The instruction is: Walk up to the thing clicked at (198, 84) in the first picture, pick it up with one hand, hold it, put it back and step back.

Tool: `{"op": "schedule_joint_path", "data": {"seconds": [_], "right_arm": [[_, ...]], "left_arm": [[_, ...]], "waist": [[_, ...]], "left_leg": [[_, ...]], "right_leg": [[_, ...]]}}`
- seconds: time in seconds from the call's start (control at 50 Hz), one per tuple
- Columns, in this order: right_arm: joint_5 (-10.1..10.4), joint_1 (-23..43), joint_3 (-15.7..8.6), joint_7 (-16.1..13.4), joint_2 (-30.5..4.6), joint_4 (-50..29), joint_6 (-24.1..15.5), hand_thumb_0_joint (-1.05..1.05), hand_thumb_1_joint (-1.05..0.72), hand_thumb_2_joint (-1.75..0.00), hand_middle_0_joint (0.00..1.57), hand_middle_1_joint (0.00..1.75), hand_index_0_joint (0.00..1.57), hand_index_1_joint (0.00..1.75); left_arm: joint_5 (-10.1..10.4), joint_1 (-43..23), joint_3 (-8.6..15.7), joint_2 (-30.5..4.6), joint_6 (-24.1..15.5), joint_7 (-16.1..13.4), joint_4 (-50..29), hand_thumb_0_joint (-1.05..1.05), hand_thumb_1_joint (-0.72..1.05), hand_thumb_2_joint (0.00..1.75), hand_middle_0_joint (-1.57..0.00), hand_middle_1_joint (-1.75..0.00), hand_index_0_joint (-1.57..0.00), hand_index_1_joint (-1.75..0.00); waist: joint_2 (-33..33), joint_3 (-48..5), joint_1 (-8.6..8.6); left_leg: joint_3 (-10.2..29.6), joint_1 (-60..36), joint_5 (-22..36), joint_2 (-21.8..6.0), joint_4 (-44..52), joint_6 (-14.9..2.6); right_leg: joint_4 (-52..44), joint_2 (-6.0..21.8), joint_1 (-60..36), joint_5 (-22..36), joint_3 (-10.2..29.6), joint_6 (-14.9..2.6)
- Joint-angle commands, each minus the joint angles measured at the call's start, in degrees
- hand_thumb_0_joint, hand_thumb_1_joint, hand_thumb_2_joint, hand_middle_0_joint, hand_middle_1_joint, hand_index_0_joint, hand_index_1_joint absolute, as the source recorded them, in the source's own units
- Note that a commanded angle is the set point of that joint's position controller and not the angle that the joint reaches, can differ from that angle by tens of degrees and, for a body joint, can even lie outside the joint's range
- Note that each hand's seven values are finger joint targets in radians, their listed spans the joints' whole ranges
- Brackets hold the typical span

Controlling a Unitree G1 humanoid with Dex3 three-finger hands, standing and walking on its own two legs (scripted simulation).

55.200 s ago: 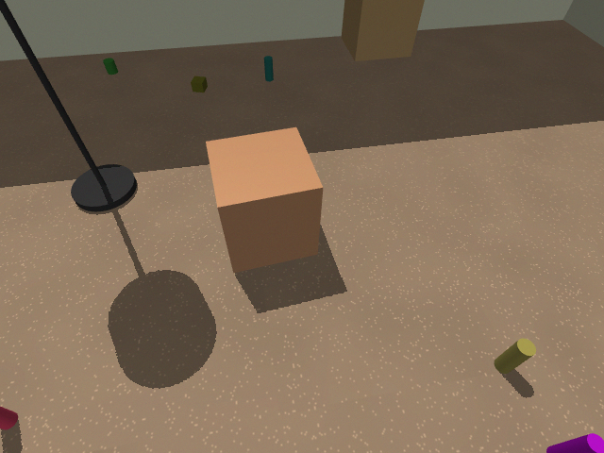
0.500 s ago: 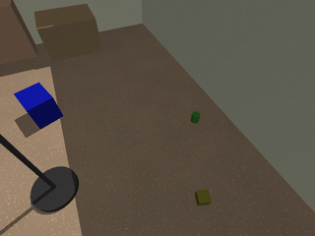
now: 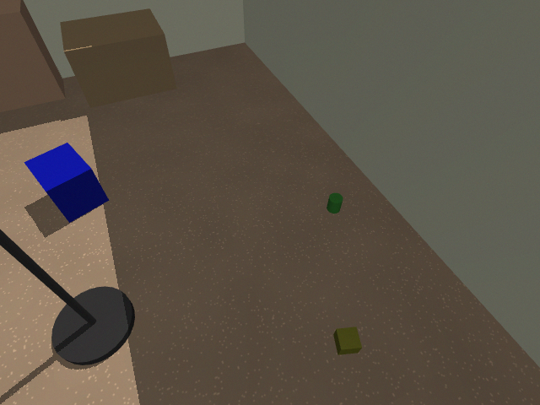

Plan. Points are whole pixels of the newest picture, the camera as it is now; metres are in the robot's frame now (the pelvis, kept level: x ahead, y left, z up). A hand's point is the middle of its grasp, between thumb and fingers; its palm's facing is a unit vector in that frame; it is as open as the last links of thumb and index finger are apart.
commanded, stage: stand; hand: right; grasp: from above
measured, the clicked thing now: (347, 340) +0.43 -0.28 -0.75
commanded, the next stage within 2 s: rise first in 0.76 s
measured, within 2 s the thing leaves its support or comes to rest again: neither
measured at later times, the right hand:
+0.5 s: hand out of the picture +0.06 -0.25 -0.16, palm faces -0.04 +0.94 -0.34, open 7.3 cm
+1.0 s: hand out of the picture +0.11 -0.25 -0.16, palm faces +0.02 +0.94 -0.33, open 7.8 cm
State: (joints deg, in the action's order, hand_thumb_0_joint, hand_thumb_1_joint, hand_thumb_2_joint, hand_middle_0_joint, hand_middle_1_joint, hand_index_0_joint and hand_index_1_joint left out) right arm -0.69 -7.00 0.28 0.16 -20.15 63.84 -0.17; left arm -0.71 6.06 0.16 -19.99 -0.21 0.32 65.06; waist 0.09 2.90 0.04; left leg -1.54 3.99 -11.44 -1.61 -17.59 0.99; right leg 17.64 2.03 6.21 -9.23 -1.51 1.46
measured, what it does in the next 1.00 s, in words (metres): stands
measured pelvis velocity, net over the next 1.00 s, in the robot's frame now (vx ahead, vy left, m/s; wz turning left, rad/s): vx -0.01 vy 0.00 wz -0.01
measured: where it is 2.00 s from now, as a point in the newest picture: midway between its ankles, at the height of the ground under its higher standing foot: outside the picture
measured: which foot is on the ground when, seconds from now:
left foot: down 0.00-1.00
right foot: down 0.00-1.00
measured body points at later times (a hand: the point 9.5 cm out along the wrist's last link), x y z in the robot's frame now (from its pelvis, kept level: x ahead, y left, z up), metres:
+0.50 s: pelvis +0.00 +0.00 +0.00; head +0.01 +0.00 +0.45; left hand +0.06 +0.30 -0.13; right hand +0.07 -0.30 -0.13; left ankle -0.02 +0.13 -0.75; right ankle +0.00 -0.13 -0.75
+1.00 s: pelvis -0.01 +0.00 -0.01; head +0.03 +0.00 +0.44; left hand +0.08 +0.28 -0.14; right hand +0.11 -0.30 -0.14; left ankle -0.02 +0.13 -0.75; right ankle +0.00 -0.13 -0.75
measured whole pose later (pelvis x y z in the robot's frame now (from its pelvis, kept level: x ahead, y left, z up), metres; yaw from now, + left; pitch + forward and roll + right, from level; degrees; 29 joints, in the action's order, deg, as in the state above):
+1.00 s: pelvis -0.01 +0.00 -0.01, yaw -1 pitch +2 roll +0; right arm -1.6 -0.2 -4.3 0.1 -18.6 62.3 -1.4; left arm 2.2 10.3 0.7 -18.1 -2.1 -1.7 51.9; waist 0.3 3.4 0.4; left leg -2.2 13.2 -13.7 -2.0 -25.0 1.0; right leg 25.3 1.8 15.9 -11.4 -0.6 1.0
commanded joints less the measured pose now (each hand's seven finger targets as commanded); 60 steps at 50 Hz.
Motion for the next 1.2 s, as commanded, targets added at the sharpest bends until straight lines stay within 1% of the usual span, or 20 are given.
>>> {"op": "schedule_joint_path", "data": {"seconds": [0.0, 0.1, 0.3, 0.5, 0.82, 0.84, 0.86, 0.88, 0.9, 0.92, 0.94, 0.96, 0.98, 1.0, 1.02, 1.06, 1.1, 1.12, 1.16, 1.18], "right_arm": [[0.1, 1.8, -2.6, -0.6, -12.6, -3.5, -1.4, 0.00, -0.90, -0.90, 0.20, 0.30, 0.20, 0.30], [0.0, 1.8, -2.5, -0.6, -12.5, -3.5, -1.5, 0.00, -0.90, -0.90, 0.20, 0.30, 0.20, 0.30], [0.0, 1.9, -2.6, -0.7, -12.8, -3.4, -1.5, 0.00, -0.90, -0.90, 0.20, 0.30, 0.20, 0.30], [0.0, 1.2, -2.5, -0.6, -12.5, -3.5, -1.4, 0.00, -0.90, -0.90, 0.20, 0.30, 0.20, 0.30], [0.2, 1.5, -2.6, -0.7, -12.6, -3.5, -1.4, 0.00, -0.90, -0.90, 0.20, 0.30, 0.20, 0.30], [0.1, 1.2, -2.5, -0.7, -12.6, -3.5, -1.4, 0.00, -0.82, -0.97, 0.15, 0.37, 0.15, 0.37], [2.6, 21.3, -2.5, -1.5, -2.6, -23.6, -6.7, 0.00, -0.74, -0.94, 0.20, 0.45, 0.17, 0.45], [2.4, 26.4, -3.8, -1.8, -5.8, -19.2, -6.1, 0.00, -0.67, -0.93, 0.22, 0.51, 0.18, 0.53], [0.8, 15.5, -8.1, -2.1, -12.7, -9.0, -4.0, 0.00, -0.59, -0.90, 0.23, 0.59, 0.21, 0.61], [-0.5, 13.8, -8.4, -1.3, -12.3, -4.6, -2.8, 0.00, -0.51, -0.88, 0.24, 0.66, 0.23, 0.68], [-1.8, 17.4, -9.0, -0.3, -13.1, -5.1, -2.6, 0.00, -0.43, -0.85, 0.24, 0.72, 0.24, 0.72], [-3.4, 16.4, -10.2, 0.3, -13.5, -4.4, -3.0, 0.00, -0.35, -0.85, 0.24, 0.77, 0.25, 0.76], [-5.2, 11.0, -10.9, 0.9, -12.6, -2.1, -2.3, 0.00, -0.27, -0.84, 0.23, 0.85, 0.25, 0.83], [-6.3, 8.0, -11.6, 1.3, -12.4, -3.4, -2.0, 0.00, -0.19, -0.84, 0.23, 0.88, 0.25, 0.86], [-7.0, 6.5, -12.2, 1.3, -12.2, -5.5, -1.7, 0.00, -0.11, -0.84, 0.24, 0.89, 0.25, 0.87], [-7.7, 5.0, -11.6, 0.8, -10.2, -8.7, -0.1, 0.00, 0.05, -0.83, 0.24, 0.92, 0.25, 0.90], [-8.2, 5.5, -12.0, 0.2, -10.2, -12.5, 2.1, 0.00, 0.21, -0.83, 0.26, 0.91, 0.26, 0.90], [-8.5, 4.6, -12.1, -0.1, -10.4, -12.8, 3.2, 0.00, 0.29, -0.83, 0.26, 0.90, 0.26, 0.90], [-9.2, 7.0, -12.3, -0.6, -11.2, -16.3, 4.3, 0.00, 0.39, -0.85, 0.25, 0.90, 0.25, 0.91], [-9.5, 6.4, -11.6, -0.6, -9.9, -16.6, 4.8, 0.00, 0.42, -0.86, 0.26, 0.91, 0.25, 0.92]], "left_arm": [[0.1, -2.6, 2.1, -12.5, -1.4, -0.8, -3.6, 0.00, 0.90, 0.90, -0.20, -0.30, -0.20, -0.30], [0.1, -2.2, 2.2, -12.5, -1.4, -0.7, -3.6, 0.00, 0.90, 0.90, -0.20, -0.30, -0.20, -0.30], [0.2, -1.8, 2.2, -12.2, -1.3, -0.6, -3.3, 0.00, 0.90, 0.90, -0.20, -0.30, -0.20, -0.30], [0.1, -2.0, 2.4, -12.6, -1.4, -0.6, -3.4, 0.00, 0.90, 0.90, -0.20, -0.30, -0.20, -0.30], [0.2, -1.8, 2.2, -12.3, -1.3, -0.7, -3.3, 0.00, 0.90, 0.90, -0.20, -0.30, -0.20, -0.30], [0.1, -2.0, 2.2, -12.3, -1.3, -0.7, -3.4, 0.00, 0.87, 0.89, -0.20, -0.30, -0.20, -0.30], [4.1, -0.5, -0.1, -2.8, -4.2, -1.8, -19.7, 0.00, 0.94, 0.91, -0.20, -0.30, -0.20, -0.30], [4.2, 2.2, 0.3, -4.4, -4.0, -2.4, -16.9, 0.00, 0.88, 0.89, -0.20, -0.30, -0.20, -0.30], [4.4, 4.8, 1.6, -6.5, -3.4, -3.0, -16.7, 0.00, 0.89, 0.90, -0.20, -0.30, -0.20, -0.30], [3.9, 5.6, 2.3, -6.4, -3.2, -2.9, -17.5, 0.00, 0.89, 0.90, -0.20, -0.30, -0.20, -0.30], [3.6, 5.7, 2.8, -6.0, -3.2, -2.9, -19.3, 0.00, 0.88, 0.90, -0.20, -0.30, -0.20, -0.30], [2.7, 5.9, 3.7, -6.0, -3.6, -3.0, -20.7, 0.00, 0.89, 0.90, -0.20, -0.30, -0.20, -0.30], [2.1, 7.7, 4.4, -5.7, -3.8, -2.7, -21.2, 0.00, 0.88, 0.90, -0.20, -0.30, -0.20, -0.30], [1.8, 8.2, 4.8, -5.4, -3.9, -2.4, -23.0, 0.00, 0.87, 0.89, -0.20, -0.30, -0.20, -0.30], [1.8, 8.7, 5.1, -5.2, -4.0, -2.2, -24.5, 0.00, 0.88, 0.90, -0.20, -0.30, -0.20, -0.30], [2.0, 8.4, 5.3, -4.8, -4.0, -2.1, -26.6, 0.00, 0.88, 0.90, -0.20, -0.30, -0.20, -0.30], [2.3, 7.9, 5.4, -4.6, -3.8, -1.9, -29.3, 0.00, 0.89, 0.90, -0.20, -0.30, -0.20, -0.30], [2.4, 7.0, 5.2, -4.2, -3.8, -1.9, -30.1, 0.00, 0.89, 0.90, -0.20, -0.30, -0.20, -0.30], [2.3, 6.1, 5.2, -4.0, -4.2, -1.7, -32.0, 0.00, 0.89, 0.90, -0.20, -0.30, -0.20, -0.30], [2.2, 6.3, 5.2, -3.8, -4.5, -1.7, -32.5, 0.00, 0.91, 0.90, -0.20, -0.30, -0.20, -0.30]], "waist": [[0.3, -4.2, -0.15], [-0.4, -4.0, 0.02], [-0.5, -2.8, 0.26], [-0.2, -4.6, -0.06], [0.3, -3.7, 0.08], [0.2, -4.1, -0.05], [3.1, 0.3, 6.89], [0.1, -1.7, 4.76], [-1.1, -1.4, 2.98], [-3.2, -2.9, 2.71], [-3.1, -4.4, 2.25], [-3.9, -8.1, 1.52], [-2.3, -11.4, 0.41], [0.1, -14.4, -1.10], [2.0, -16.4, -1.71], [2.9, -16.3, -1.46], [2.1, -16.7, -0.60], [1.0, -15.3, -0.83], [0.0, -15.1, -0.13], [0.5, -14.6, 0.35]], "left_leg": [[4.8, 1.4, 8.6, -6.4, 2.7, -1.93], [4.6, 2.1, 8.1, -6.3, 2.7, -1.85], [5.0, 2.1, 5.5, -6.4, 3.5, -1.94], [5.0, 2.2, 7.4, -6.4, 2.7, -2.05], [4.9, 1.5, 8.2, -6.4, 2.8, -1.96], [4.9, 1.4, 8.2, -6.5, 2.8, -1.91], [0.8, 14.6, 4.4, 1.1, -1.0, -1.43], [0.0, 11.0, 2.5, 0.9, -1.0, -1.17], [-0.5, 11.2, 1.2, 1.4, -1.5, -1.56], [-0.7, 12.5, 0.8, 1.5, -3.0, -1.74], [-0.8, 13.8, 1.5, 1.6, -5.2, -1.84], [-0.4, 13.6, 2.8, 1.3, -7.2, -1.71], [-0.5, 13.6, 4.2, 1.3, -9.7, -1.95], [-0.4, 13.3, 5.3, 1.2, -11.8, -2.23], [-0.2, 13.4, 6.0, 1.3, -12.9, -2.29], [-0.6, 14.7, 5.9, 1.8, -14.0, -2.28], [-1.0, 15.9, 5.5, 2.0, -14.6, -2.17], [-1.2, 17.1, 4.2, 2.1, -14.9, -2.08], [-1.2, 19.8, 2.0, 2.1, -17.1, -1.87], [-1.1, 22.3, 0.7, 2.2, -18.6, -1.87]], "right_leg": [[-2.0, 6.2, -2.0, 9.3, 4.9, -2.17], [-1.9, 6.4, -2.3, 9.3, 5.1, -2.16], [-2.6, 6.0, -0.9, 5.6, 5.2, -2.05], [-1.8, 6.3, -2.6, 8.3, 5.1, -2.36], [-2.0, 6.1, -1.4, 8.3, 4.9, -2.14], [-1.9, 6.2, -1.9, 8.5, 4.9, -2.18], [2.1, -2.3, 5.8, -0.5, -2.0, -1.93], [2.7, -2.2, 5.0, -1.7, -1.7, -2.17], [3.2, -2.1, 6.5, -1.7, -1.6, -2.18], [5.4, -2.3, 8.2, -1.1, -1.2, -2.27], [7.5, -2.2, 9.4, -0.3, -1.0, -2.43], [9.6, -2.3, 9.9, 0.7, -1.0, -2.44], [11.5, -2.5, 10.8, 2.6, -0.8, -2.06], [13.0, -2.9, 11.8, 4.3, -0.7, -1.72], [14.0, -3.2, 11.7, 5.4, -0.8, -1.48], [14.2, -2.9, 11.9, 6.1, -0.7, -1.14], [15.0, -2.6, 12.5, 6.3, 0.0, -1.20], [15.6, -2.5, 14.5, 5.1, 0.2, -1.25], [18.3, -2.3, 17.4, 2.8, 0.2, -1.45], [19.7, -2.2, 18.8, 1.5, 0.1, -1.40]]}}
